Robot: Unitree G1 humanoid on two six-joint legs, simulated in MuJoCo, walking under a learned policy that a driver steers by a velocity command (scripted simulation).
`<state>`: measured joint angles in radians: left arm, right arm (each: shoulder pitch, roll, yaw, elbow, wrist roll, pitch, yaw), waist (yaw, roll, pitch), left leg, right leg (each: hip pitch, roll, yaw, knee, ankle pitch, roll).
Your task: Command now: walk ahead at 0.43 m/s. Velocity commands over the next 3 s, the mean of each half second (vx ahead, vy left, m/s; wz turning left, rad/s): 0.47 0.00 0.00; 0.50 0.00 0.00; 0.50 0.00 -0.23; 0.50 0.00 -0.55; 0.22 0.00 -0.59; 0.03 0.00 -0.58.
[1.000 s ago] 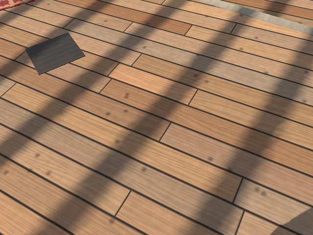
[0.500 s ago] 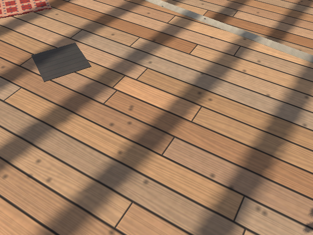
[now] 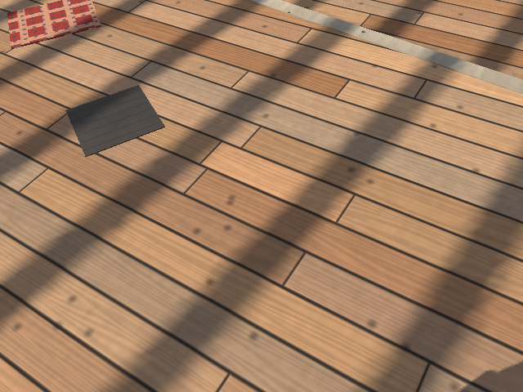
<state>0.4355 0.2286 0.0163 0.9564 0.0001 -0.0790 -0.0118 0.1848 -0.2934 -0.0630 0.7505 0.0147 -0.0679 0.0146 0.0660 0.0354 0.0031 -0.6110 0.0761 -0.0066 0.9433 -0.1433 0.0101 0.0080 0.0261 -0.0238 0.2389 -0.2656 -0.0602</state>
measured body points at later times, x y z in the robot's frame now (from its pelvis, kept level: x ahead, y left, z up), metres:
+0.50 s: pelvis +0.28 +0.05 +0.00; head +0.30 +0.05 +0.45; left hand +0.42 +0.32 -0.11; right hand +0.33 -0.23 -0.13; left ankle +0.28 +0.13 -0.75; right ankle +0.38 -0.13 -0.67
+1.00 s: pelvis +0.57 -0.03 +0.00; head +0.59 -0.05 +0.45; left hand +0.62 +0.24 -0.12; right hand +0.70 -0.31 -0.12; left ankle +0.62 +0.14 -0.67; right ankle +0.57 -0.11 -0.75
